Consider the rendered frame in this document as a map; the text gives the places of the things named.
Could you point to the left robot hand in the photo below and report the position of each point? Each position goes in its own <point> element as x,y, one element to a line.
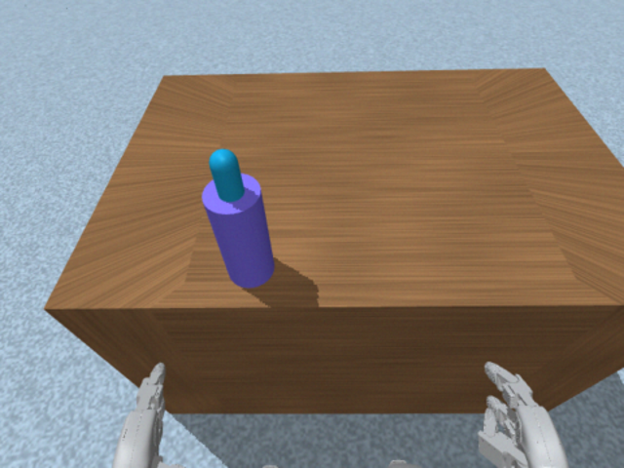
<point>138,444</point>

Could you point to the bottle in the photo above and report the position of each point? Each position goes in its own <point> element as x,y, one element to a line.
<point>234,205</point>

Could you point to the right robot hand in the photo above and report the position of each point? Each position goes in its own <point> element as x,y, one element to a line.
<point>530,438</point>

